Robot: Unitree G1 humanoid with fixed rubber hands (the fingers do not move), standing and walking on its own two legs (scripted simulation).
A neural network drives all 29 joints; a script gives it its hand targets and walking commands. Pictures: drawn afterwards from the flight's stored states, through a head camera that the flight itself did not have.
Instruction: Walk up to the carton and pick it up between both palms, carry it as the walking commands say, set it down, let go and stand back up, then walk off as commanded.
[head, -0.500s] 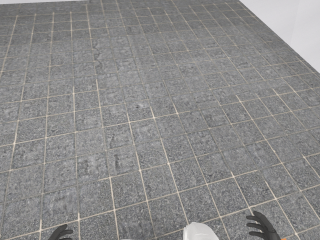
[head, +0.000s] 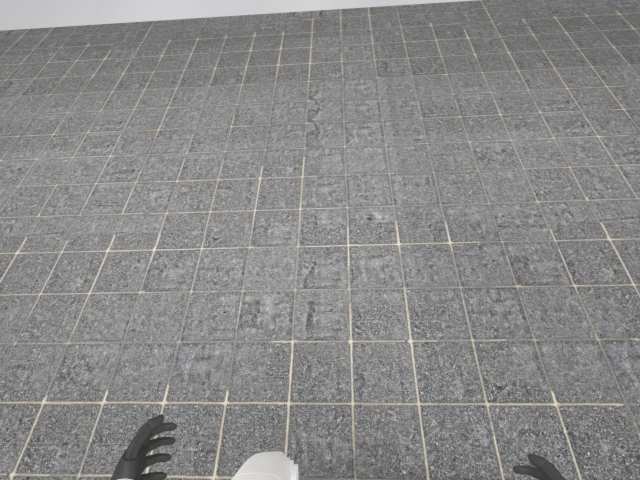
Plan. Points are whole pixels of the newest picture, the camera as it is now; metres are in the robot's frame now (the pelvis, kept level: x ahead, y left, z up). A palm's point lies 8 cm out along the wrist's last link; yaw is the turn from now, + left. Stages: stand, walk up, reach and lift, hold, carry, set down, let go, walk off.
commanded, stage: walk off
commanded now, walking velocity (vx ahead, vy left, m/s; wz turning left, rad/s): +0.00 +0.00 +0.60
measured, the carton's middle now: out of the picture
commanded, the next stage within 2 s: stand in 0.90 s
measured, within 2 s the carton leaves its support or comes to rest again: neither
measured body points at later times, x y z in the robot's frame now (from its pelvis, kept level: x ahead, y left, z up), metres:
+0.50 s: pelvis -0.02 +0.03 +0.00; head +0.02 +0.06 +0.45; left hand +0.03 +0.33 -0.12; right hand +0.16 -0.21 -0.11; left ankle -0.03 +0.13 -0.74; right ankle +0.04 -0.12 -0.69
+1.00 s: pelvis -0.03 +0.00 -0.01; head +0.01 +0.02 +0.44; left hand -0.10 +0.29 -0.12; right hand +0.24 -0.14 -0.12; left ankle -0.12 +0.10 -0.71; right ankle +0.04 -0.09 -0.74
